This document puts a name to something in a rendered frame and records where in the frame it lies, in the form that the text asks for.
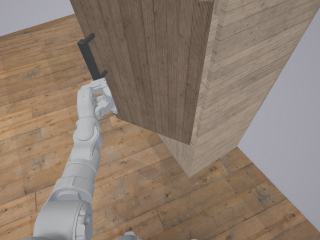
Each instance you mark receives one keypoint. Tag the left robot forearm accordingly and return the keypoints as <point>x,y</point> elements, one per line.
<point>77,180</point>

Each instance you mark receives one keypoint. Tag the left robot upper arm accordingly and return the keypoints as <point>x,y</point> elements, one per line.
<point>64,220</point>

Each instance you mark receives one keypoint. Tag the cupboard door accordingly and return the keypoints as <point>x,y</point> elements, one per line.
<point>154,53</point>

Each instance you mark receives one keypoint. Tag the handle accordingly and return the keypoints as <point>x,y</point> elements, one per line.
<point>89,59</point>

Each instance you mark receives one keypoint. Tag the robot left shin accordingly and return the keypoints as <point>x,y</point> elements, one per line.
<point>129,233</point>

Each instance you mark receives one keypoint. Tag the left robot hand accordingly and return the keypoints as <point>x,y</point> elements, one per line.
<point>90,107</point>

